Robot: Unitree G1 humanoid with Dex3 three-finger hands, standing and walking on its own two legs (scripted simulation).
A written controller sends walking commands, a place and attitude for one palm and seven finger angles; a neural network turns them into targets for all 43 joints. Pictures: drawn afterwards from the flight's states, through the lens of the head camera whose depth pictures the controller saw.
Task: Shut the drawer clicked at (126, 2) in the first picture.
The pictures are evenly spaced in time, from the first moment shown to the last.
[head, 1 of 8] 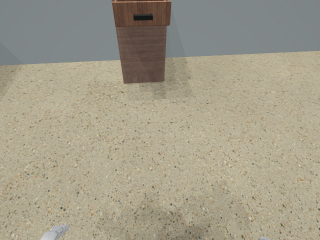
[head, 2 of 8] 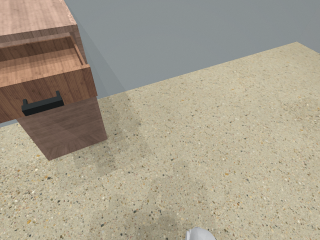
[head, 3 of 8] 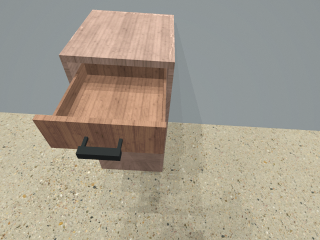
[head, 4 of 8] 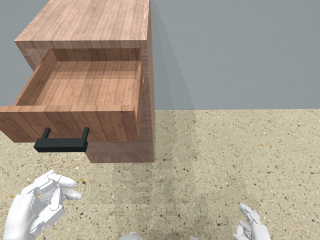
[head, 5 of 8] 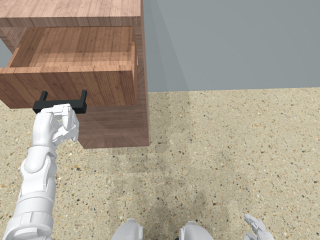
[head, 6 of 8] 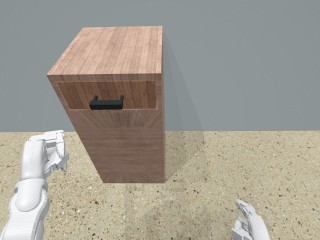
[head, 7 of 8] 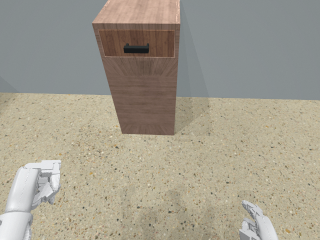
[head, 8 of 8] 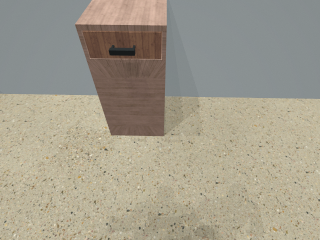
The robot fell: no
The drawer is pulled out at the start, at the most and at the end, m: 0.28 0.28 0.00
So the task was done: yes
